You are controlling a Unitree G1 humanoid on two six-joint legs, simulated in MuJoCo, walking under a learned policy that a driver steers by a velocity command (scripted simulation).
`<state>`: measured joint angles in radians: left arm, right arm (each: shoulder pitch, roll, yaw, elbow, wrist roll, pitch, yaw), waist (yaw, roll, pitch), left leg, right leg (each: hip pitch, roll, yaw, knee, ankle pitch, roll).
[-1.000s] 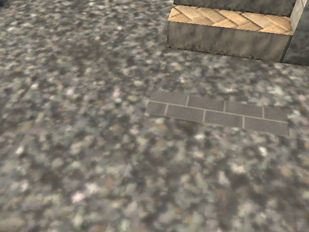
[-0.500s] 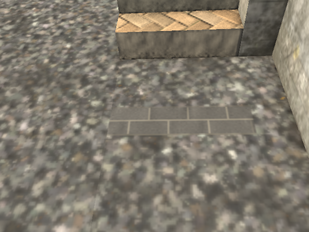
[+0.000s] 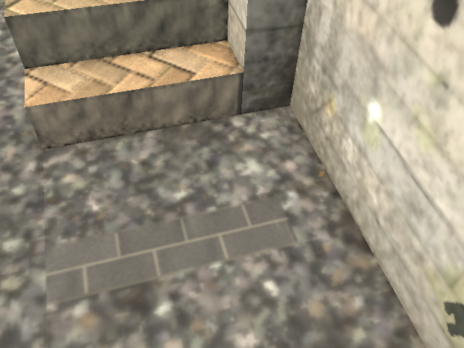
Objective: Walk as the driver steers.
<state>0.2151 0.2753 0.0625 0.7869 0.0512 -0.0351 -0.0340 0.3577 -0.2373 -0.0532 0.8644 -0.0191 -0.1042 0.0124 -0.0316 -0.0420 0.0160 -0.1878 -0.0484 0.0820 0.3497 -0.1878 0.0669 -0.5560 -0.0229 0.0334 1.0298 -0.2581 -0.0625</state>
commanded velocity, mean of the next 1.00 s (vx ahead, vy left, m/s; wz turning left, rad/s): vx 0.50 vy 0.00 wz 0.33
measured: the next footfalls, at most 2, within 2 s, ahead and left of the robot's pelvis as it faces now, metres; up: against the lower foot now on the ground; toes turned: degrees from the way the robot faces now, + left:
right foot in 0.22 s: +0.26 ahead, -0.11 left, +0.00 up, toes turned +4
left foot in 0.70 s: +0.47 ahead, +0.18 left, +0.00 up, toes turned +27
